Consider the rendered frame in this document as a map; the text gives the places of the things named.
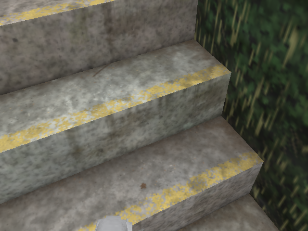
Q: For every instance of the left robot thigh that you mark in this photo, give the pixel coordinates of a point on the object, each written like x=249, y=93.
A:
x=114, y=223

